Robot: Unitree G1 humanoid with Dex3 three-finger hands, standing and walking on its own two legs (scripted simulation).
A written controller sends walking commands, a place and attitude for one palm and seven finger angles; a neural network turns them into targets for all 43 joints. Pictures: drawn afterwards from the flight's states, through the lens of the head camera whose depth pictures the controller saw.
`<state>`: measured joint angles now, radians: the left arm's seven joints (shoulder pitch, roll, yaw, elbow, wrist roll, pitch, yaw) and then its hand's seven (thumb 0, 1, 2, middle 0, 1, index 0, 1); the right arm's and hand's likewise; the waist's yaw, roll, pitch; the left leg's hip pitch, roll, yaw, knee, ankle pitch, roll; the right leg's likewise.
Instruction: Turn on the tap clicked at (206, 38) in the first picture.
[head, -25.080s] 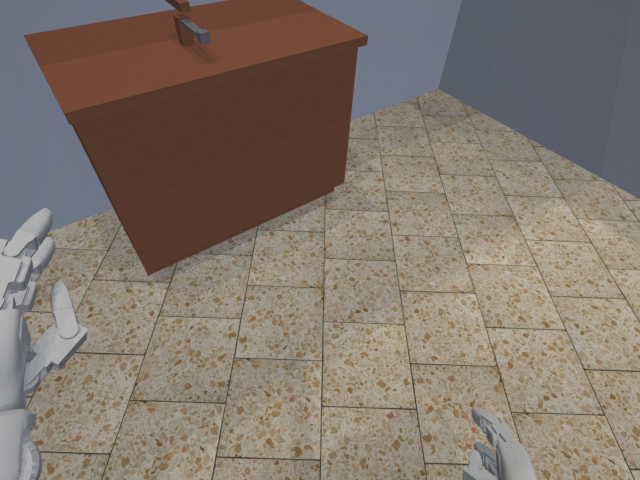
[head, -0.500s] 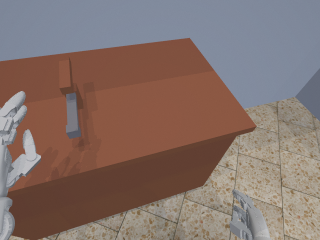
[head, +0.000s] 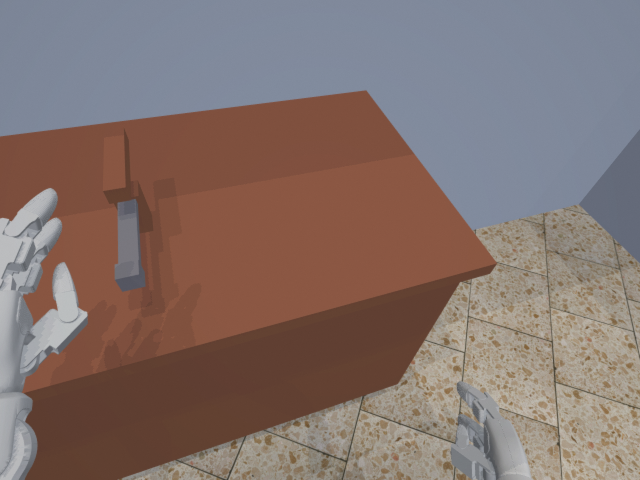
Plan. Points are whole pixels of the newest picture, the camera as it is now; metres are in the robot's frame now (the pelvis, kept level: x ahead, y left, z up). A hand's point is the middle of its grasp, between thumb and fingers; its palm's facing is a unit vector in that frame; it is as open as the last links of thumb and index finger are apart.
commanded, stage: shuffle to correct the standing spot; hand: left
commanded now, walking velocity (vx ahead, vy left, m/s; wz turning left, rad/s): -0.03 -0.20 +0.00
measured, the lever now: (130, 275) +0.33 +0.28 +0.05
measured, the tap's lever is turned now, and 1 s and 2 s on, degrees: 0 0 0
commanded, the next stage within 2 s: come to a stop and stand still in 0.58 s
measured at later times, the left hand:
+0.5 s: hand (147, 325) +0.22 +0.19 +0.15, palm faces +0.31 -0.87 -0.38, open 7.4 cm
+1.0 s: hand (102, 289) +0.24 +0.23 +0.17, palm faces +0.43 -0.80 -0.41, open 7.4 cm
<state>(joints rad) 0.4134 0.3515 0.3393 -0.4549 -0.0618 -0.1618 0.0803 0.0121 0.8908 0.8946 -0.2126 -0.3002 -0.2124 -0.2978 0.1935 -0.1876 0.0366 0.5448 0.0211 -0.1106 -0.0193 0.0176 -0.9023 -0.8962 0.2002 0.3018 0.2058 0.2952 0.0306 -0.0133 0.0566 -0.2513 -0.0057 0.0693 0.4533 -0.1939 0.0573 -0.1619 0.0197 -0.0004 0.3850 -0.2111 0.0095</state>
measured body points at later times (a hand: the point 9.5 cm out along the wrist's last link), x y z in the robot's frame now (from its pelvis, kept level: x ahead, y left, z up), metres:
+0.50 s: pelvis +0.00 -0.05 +0.00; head +0.02 -0.05 +0.44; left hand +0.19 +0.23 +0.17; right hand +0.17 -0.28 -0.08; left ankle +0.03 +0.08 -0.74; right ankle +0.00 -0.13 -0.74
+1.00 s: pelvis +0.00 -0.05 +0.00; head +0.03 -0.04 +0.44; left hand +0.21 +0.27 +0.20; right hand +0.17 -0.28 -0.08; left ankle +0.03 +0.08 -0.74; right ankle +0.00 -0.13 -0.74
